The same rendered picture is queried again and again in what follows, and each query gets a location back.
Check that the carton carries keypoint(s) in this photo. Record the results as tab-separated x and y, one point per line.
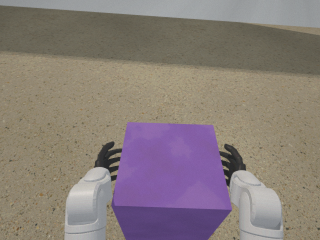
170	183

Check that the left robot hand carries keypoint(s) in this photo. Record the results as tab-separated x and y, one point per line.
104	161

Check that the right robot hand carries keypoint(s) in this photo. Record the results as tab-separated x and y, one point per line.
235	164

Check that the left robot forearm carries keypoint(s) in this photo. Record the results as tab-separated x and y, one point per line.
86	206

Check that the right robot forearm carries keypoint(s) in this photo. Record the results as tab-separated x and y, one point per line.
260	208

